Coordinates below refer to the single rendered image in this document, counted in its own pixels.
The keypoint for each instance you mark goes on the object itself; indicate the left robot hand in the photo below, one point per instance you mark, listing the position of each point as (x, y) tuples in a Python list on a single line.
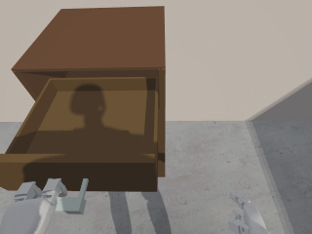
[(29, 214)]

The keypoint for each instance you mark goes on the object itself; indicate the cabinet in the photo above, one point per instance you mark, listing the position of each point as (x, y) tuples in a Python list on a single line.
[(101, 43)]

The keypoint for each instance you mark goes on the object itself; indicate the drawer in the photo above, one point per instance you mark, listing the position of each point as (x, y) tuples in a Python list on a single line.
[(105, 129)]

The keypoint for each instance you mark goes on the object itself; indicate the handle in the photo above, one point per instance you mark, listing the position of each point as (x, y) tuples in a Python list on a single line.
[(71, 205)]

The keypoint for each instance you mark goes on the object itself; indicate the right robot hand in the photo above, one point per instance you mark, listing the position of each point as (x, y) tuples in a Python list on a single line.
[(250, 218)]

